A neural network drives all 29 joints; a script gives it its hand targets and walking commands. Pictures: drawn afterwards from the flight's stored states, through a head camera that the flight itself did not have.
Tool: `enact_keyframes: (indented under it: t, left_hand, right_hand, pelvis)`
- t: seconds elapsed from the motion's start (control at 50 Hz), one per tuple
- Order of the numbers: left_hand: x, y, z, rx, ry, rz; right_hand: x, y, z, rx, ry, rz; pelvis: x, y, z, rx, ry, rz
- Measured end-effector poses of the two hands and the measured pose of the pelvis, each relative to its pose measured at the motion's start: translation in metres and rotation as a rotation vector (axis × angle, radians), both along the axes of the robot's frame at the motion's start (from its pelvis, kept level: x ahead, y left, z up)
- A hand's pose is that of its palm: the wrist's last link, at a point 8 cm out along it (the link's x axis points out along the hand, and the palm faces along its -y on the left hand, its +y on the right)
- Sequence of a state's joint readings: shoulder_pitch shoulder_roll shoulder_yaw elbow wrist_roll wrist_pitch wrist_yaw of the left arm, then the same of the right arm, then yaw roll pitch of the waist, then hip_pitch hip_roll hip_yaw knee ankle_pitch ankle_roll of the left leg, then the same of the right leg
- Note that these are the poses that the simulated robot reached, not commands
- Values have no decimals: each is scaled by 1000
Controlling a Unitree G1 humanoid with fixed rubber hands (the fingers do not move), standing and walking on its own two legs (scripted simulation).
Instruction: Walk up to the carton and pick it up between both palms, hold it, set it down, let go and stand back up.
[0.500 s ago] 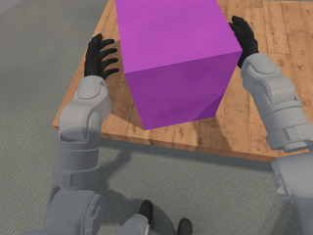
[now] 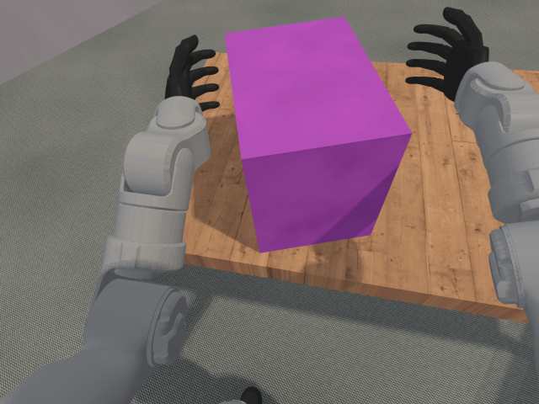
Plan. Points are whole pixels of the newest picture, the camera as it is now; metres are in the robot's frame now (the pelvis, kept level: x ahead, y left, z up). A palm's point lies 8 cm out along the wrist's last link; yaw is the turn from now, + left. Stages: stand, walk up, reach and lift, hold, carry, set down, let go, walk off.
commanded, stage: set down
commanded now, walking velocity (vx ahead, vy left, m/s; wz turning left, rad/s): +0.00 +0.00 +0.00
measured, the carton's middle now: (300, 138) +0.50 +0.06 +0.09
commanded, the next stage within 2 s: none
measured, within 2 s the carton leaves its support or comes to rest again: neither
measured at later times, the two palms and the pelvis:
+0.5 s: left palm (190, 129) +0.38 +0.18 +0.20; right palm (441, 99) +0.51 -0.12 +0.18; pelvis -0.01 -0.01 +0.00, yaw +0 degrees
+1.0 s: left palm (184, 120) +0.38 +0.18 +0.22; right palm (457, 86) +0.49 -0.12 +0.22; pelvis -0.01 -0.01 +0.00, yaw +0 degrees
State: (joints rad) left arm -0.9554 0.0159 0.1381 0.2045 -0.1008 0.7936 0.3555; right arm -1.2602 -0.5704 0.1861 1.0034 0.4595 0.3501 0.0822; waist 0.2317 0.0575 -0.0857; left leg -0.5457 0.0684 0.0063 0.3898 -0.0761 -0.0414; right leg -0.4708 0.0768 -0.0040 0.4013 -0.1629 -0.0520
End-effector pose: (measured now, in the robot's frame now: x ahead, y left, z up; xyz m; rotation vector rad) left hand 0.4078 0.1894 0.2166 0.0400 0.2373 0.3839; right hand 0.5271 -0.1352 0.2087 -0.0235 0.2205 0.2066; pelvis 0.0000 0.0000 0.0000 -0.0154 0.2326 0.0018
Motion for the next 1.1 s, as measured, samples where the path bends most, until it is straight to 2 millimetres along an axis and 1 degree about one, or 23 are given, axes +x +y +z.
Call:
enact_keyframes:
  t: [0.1,0.18,0.28,0.52,0.6,0.72,0.88,1.0,1.1]
  left_hand:
    - [1,1,1,1,5,-3]
    - [-2,0,-5,10,30,-3]
    - [-9,-8,-11,7,35,-25]
    - [-24,-13,-17,-24,29,-11]
    - [-30,-12,-14,-28,11,0]
    - [-32,-11,-6,-27,7,9]
    - [-30,-14,5,-40,-2,-3]
    - [-31,-14,5,-33,3,-4]
    - [-35,-12,-2,-34,6,-6]
  right_hand:
    - [1,7,-2,1,-10,40]
    - [2,12,-9,8,-13,56]
    - [1,17,-19,9,-18,74]
    - [-17,16,-29,-32,-27,77]
    - [-26,14,-27,-32,-32,72]
    - [-35,9,-18,-37,-16,44]
    - [-41,11,1,-34,-6,28]
    - [-40,15,9,-30,0,22]
    - [-40,14,7,-34,0,16]
  pelvis:
    - [3,-1,1,1,-2,-6]
    - [4,-2,2,1,-6,-3]
    - [3,-5,2,-1,2,2]
    - [-7,-16,0,5,12,-3]
    - [-10,-18,-1,7,6,-3]
    - [-15,-19,-1,11,-17,-5]
    - [-15,-16,-1,13,-51,-5]
    - [-11,-13,1,13,-73,-1]
    - [-6,-11,2,10,-90,2]
